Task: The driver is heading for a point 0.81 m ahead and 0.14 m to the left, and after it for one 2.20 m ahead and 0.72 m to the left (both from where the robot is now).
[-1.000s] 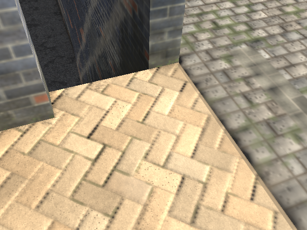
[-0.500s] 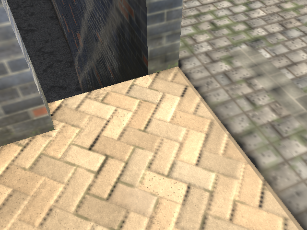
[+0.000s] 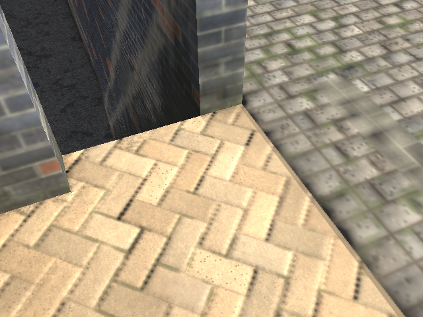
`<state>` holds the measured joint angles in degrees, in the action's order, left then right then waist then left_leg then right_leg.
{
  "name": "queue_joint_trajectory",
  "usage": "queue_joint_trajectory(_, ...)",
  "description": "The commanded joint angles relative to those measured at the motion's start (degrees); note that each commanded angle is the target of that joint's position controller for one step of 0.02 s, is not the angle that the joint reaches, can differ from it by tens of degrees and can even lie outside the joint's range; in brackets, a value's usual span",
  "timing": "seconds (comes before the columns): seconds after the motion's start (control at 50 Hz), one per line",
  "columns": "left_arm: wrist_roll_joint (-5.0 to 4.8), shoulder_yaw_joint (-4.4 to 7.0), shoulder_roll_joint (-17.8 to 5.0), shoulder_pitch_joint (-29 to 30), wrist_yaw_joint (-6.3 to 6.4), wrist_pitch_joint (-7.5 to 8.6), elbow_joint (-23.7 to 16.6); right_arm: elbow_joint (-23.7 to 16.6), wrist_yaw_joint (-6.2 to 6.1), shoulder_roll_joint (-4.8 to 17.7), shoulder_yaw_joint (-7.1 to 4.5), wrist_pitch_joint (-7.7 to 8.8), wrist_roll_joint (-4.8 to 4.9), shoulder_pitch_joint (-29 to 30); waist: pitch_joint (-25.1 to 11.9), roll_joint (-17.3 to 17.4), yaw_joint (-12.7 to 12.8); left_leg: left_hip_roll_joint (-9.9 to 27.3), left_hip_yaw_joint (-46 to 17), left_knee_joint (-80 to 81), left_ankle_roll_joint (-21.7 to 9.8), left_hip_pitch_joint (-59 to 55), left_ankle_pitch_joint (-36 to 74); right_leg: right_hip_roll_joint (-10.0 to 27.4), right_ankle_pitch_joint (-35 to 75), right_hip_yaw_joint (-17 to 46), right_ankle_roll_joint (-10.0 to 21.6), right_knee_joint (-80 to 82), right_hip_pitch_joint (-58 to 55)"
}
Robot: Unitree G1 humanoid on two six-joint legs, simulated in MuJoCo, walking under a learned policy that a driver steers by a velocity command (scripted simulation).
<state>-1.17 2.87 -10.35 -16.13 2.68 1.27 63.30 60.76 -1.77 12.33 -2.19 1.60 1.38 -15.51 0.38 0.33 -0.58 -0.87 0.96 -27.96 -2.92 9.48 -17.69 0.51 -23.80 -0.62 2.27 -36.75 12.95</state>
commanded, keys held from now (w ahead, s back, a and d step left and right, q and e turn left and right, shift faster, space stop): w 0.94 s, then w+q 0.06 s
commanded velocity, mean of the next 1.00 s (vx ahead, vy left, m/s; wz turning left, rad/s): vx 0.44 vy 0.00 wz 0.01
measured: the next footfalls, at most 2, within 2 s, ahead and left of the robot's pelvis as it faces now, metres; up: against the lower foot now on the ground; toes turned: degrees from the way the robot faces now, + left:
left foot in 0.58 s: +0.43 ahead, +0.11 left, +0.00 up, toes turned +3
right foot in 1.12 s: +0.75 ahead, -0.14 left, +0.00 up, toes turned +2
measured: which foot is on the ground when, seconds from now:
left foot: down 0.00-0.10, up 0.12-0.56, down 0.58-1.00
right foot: down 0.00-0.60, up 0.62-1.00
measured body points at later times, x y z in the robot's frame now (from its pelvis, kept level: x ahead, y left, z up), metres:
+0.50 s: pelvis +0.18 -0.02 -0.01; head +0.22 -0.03 +0.44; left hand +0.06 +0.21 -0.14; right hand +0.42 -0.23 -0.11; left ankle +0.38 +0.12 -0.70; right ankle +0.01 -0.12 -0.74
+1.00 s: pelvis +0.48 +0.01 +0.01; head +0.50 +0.00 +0.46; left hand +0.67 +0.25 -0.10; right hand +0.45 -0.25 -0.14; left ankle +0.39 +0.10 -0.74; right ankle +0.68 -0.16 -0.69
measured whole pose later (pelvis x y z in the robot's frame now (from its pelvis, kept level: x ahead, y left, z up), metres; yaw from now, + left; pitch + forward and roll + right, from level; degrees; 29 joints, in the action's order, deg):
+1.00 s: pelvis +0.48 +0.01 +0.01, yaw +1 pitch +1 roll +2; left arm -0.9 3.3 -13.8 -2.6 -0.2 5.3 50.8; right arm 59.4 0.1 13.2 -2.6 5.1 0.8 -21.4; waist 0.3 -2.0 -4.8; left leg -3.9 2.7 -11.2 -2.7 -0.8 -13.6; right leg 7.2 4.4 1.4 0.5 -35.3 38.2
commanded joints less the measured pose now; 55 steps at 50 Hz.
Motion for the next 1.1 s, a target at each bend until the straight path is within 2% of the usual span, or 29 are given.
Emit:
queue_joint_trajectory(0.02,-0.53,0.48,-3.19,3.13,-1.16,2.84,-3.96,-2.39,0.14,10.47,-2.28,1.70,0.06,-1.11,9.27,7.87,-0.34,19.77,-26.62,20.66,-11.51,3.70,-25.31,2.43,-3.26,-0.04,2.22,-6.28,12.18)
queue_joint_trajectory(0.08,-0.38,1.41,-3.80,-6.21,-1.42,3.61,0.23,-5.22,0.95,9.29,-1.98,1.90,1.33,6.17,6.83,4.47,5.21,10.26,-11.71,13.09,-5.50,13.53,-15.21,-1.47,6.24,-4.41,3.01,10.76,-8.44)
queue_joint_trajectory(0.1,-0.02,2.06,-5.05,-12.14,-1.42,3.46,2.26,-5.74,1.12,7.24,-1.38,2.08,1.04,7.10,4.90,0.64,6.91,6.72,-7.03,4.65,-3.45,18.34,-10.06,0.79,7.26,-0.06,3.03,12.71,-15.73)
queue_joint_trajectory(0.12,-0.26,2.89,-8.13,-20.17,-1.03,3.51,3.24,-6.78,1.68,3.37,-0.25,2.31,0.21,8.08,1.01,-11.28,9.13,1.37,0.86,-15.28,0.04,24.76,-6.08,11.89,1.01,16.50,6.26,21.64,-22.93)
queue_joint_trajectory(0.14,0.41,3.65,-13.65,-23.51,-1.95,4.49,3.53,-9.11,1.51,2.80,-0.36,3.25,1.11,9.00,2.00,-19.71,8.93,-3.11,-0.49,-29.10,-0.07,36.51,-15.18,22.47,-7.78,39.45,14.39,29.92,-24.29)
queue_joint_trajectory(0.16,1.06,2.19,-9.75,-17.83,-2.11,5.57,2.14,-9.16,1.59,5.06,-0.80,4.02,1.92,9.45,6.18,-9.86,5.66,1.59,-5.78,-38.38,-1.43,40.72,-12.67,23.97,-9.96,39.78,14.80,29.79,-20.57)
queue_joint_trajectory(0.18,0.82,1.28,-6.99,-13.51,-2.30,6.16,0.48,-8.53,2.10,5.65,-0.88,4.54,2.12,7.93,7.53,-6.05,3.51,3.86,-6.97,-40.64,-2.68,43.00,-5.56,21.22,-7.17,32.73,12.19,29.20,-20.46)
queue_joint_trajectory(0.2,0.61,0.87,-6.76,-10.21,-2.71,6.21,-0.86,-7.48,2.38,5.84,-1.13,4.74,1.47,6.57,6.74,-4.63,2.04,5.74,-5.64,-39.41,-2.88,41.95,-0.28,18.09,-1.20,25.84,9.65,29.31,-19.81)
queue_joint_trajectory(0.22,0.50,0.53,-6.16,-8.64,-2.94,5.95,-1.66,-7.31,2.51,6.81,-1.63,4.84,0.66,7.21,6.72,-4.10,1.64,7.01,-5.04,-36.39,-2.50,40.75,3.64,16.27,6.24,20.68,7.82,29.72,-19.12)
queue_joint_trajectory(0.26,1.12,-0.34,-3.99,-11.01,-2.62,5.09,-1.41,-7.29,3.29,5.57,-1.77,4.36,0.08,8.36,5.27,-5.77,2.09,7.38,-2.45,-32.92,-0.90,36.41,7.98,12.54,18.68,12.43,6.29,29.80,-17.46)
queue_joint_trajectory(0.36,1.57,-0.29,-7.53,-13.93,-1.32,4.35,-1.93,-11.70,3.64,2.16,-0.62,3.12,0.02,20.12,8.14,-5.14,4.48,5.17,1.34,-15.26,1.78,31.97,16.99,10.20,26.32,5.27,7.18,32.11,-11.20)
queue_joint_trajectory(0.44,0.72,0.19,-8.62,-16.49,-1.07,4.35,-1.30,-14.03,4.53,2.99,-0.33,3.23,0.53,25.72,10.30,-5.85,5.11,3.90,2.00,-6.32,0.34,29.17,20.16,12.28,26.82,3.64,7.48,33.07,-13.36)
queue_joint_trajectory(0.5,0.35,0.86,-9.42,-15.49,-0.97,3.84,-1.39,-15.34,5.43,4.48,-0.70,3.83,0.52,26.43,9.12,-5.91,3.10,3.16,1.73,-2.72,-2.19,27.08,17.43,14.42,36.86,2.18,6.44,28.85,-19.23)
queue_joint_trajectory(0.54,0.70,1.54,-11.12,-13.80,-0.87,3.23,-2.06,-14.25,5.35,7.32,-2.12,3.95,0.37,20.45,3.15,-8.46,-0.96,-0.07,3.49,-3.17,-4.12,17.43,13.97,14.91,58.12,1.27,5.21,20.09,-21.89)
queue_joint_trajectory(0.56,0.98,1.64,-11.31,-12.48,-0.90,2.63,-2.47,-11.69,5.03,9.56,-3.44,3.83,0.50,11.49,-2.29,-9.14,-5.55,-2.10,4.66,-2.88,-5.65,6.61,13.77,13.43,66.15,-0.23,4.13,9.87,-20.47)
queue_joint_trajectory(0.58,1.20,1.32,-10.92,-11.07,-1.06,2.50,-3.46,-8.72,4.48,12.02,-4.70,3.46,0.48,1.21,-8.30,-8.34,-10.19,0.86,1.04,-3.67,-7.80,-9.95,14.48,11.35,61.40,-0.84,2.32,-3.55,-10.67)
queue_joint_trajectory(0.6,1.22,-0.38,-4.48,-16.44,-1.85,3.13,-4.70,-6.96,3.88,16.77,-5.87,3.11,-1.38,-8.17,-18.76,4.12,-8.45,16.72,-23.52,-1.73,-15.80,-33.40,2.86,2.81,34.66,-2.14,-1.11,-27.15,12.26)
queue_joint_trajectory(0.62,0.49,-1.41,-1.83,-16.91,-2.57,5.14,-3.81,-6.12,3.72,14.47,-4.81,3.04,-1.06,-8.65,-25.33,12.44,-7.16,23.96,-45.73,10.49,-19.22,-36.39,-3.77,-4.30,-6.20,6.03,-1.43,-41.22,20.71)
queue_joint_trajectory(0.64,-1.52,0.17,-6.77,-11.23,-2.58,6.36,-5.76,-6.51,3.96,10.89,-3.57,3.43,-0.60,-2.59,-16.01,10.33,-6.59,21.58,-39.65,12.84,-15.90,-28.54,-3.85,-0.53,-5.04,9.23,0.18,-46.26,26.09)
queue_joint_trajectory(0.66,-2.05,0.53,-8.67,-6.28,-2.45,7.00,-7.42,-7.63,3.92,8.48,-2.80,3.90,-0.49,2.57,-8.81,6.14,-4.57,19.44,-29.97,13.48,-13.64,-18.66,0.03,2.60,-0.62,6.84,1.19,-44.99,27.03)
queue_joint_trajectory(0.68,-1.55,0.90,-8.55,-3.89,-1.88,7.02,-7.99,-7.97,4.27,6.84,-2.24,4.53,-1.03,6.56,-4.29,1.22,-2.19,17.37,-23.14,15.28,-12.02,-8.93,5.88,5.35,4.01,5.62,1.44,-40.74,24.63)
queue_joint_trajectory(0.72,-0.37,1.53,-6.77,-5.94,-1.27,5.40,-7.64,-7.42,4.68,4.24,-1.35,5.19,-1.89,8.50,-2.21,2.61,1.59,13.79,-15.40,18.25,-10.55,1.21,10.39,8.23,7.60,5.73,1.80,-35.41,17.72)
queue_joint_trajectory(0.76,-0.20,1.41,-4.98,-6.07,-1.10,4.15,-8.09,-6.20,4.29,5.32,-1.38,5.29,-1.55,6.54,-0.05,3.26,2.59,13.13,-12.56,21.01,-11.43,5.31,11.21,9.13,8.04,4.88,1.24,-31.51,17.48)
queue_joint_trajectory(0.8,0.33,1.73,-6.36,-1.01,-0.93,3.76,-10.33,-5.44,3.31,7.63,-1.69,5.31,-1.63,4.31,2.37,2.69,2.26,13.23,-11.00,22.95,-12.11,5.78,12.10,9.91,12.53,4.36,-0.29,-25.97,22.14)
queue_joint_trajectory(0.86,0.92,1.77,-6.96,6.42,-1.38,4.06,-12.88,-4.86,2.09,8.86,-1.83,4.86,-1.50,0.41,3.46,1.85,0.38,12.33,-8.51,23.24,-10.96,2.23,15.27,9.60,22.80,3.56,-1.63,-14.28,27.08)
queue_joint_trajectory(0.92,0.57,1.03,-5.81,13.35,-2.28,4.58,-14.63,-4.42,1.63,9.62,-1.87,4.51,-0.90,-3.06,3.88,2.06,-1.86,10.54,-4.85,23.01,-9.06,0.65,16.92,6.86,30.24,0.90,-1.78,-2.45,24.03)
queue_joint_trajectory(1.0,-0.01,0.50,-6.31,20.76,-3.65,5.06,-17.39,-2.81,1.43,9.98,-2.08,3.50,-0.14,-8.57,5.45,1.92,-4.09,12.94,-6.75,19.60,-8.86,-6.26,16.46,4.87,28.39,1.14,-1.79,5.19,24.31)
queue_joint_trajectory(1.06,-0.17,1.09,-8.85,19.25,-4.36,5.90,-18.09,-3.07,1.02,11.26,-2.78,2.58,0.08,-8.35,4.02,3.45,-1.65,15.37,-9.67,14.64,-7.56,-10.34,19.96,3.49,22.91,1.98,-0.62,9.04,19.70)
queue_joint_trajectory(1.1,-0.09,2.99,-12.56,8.06,-4.01,6.39,-15.26,-4.11,1.10,10.88,-2.65,2.13,-0.26,-6.21,-2.82,3.98,4.60,12.14,-7.94,2.17,-5.40,-8.62,33.02,0.94,20.12,-0.07,1.51,10.69,3.49)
